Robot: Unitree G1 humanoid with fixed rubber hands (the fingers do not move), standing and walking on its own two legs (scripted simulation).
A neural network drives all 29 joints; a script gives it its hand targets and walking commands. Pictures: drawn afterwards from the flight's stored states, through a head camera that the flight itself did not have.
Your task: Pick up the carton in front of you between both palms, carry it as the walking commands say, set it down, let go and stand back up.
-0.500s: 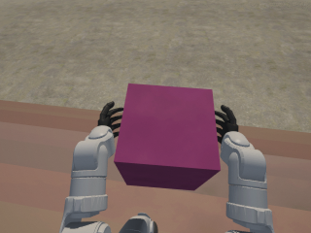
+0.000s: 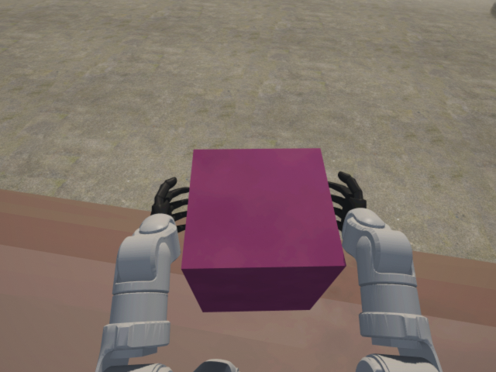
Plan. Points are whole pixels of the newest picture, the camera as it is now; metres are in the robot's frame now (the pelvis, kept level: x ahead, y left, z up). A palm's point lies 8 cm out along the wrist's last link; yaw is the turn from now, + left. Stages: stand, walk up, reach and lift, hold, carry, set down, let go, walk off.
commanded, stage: carry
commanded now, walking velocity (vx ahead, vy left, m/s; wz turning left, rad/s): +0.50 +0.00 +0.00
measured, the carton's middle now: (256, 236) +0.34 +0.03 +0.02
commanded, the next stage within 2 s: none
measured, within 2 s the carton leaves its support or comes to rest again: neither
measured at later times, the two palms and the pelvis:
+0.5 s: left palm (218, 158) +0.74 +0.16 -0.15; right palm (314, 166) +0.72 -0.14 -0.15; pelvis +0.41 +0.04 -0.20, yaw +1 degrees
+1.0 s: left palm (226, 122) +1.17 +0.19 -0.32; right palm (291, 130) +1.17 -0.11 -0.33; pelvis +0.85 +0.03 -0.42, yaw +1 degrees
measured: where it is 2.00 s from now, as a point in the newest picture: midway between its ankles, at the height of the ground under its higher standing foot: (259, 209)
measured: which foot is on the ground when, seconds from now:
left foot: up 0.00-0.24, down 0.26-0.62, up 0.64-0.98, down 1.00-1.00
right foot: down 0.00-0.26, up 0.28-0.60, down 0.62-1.00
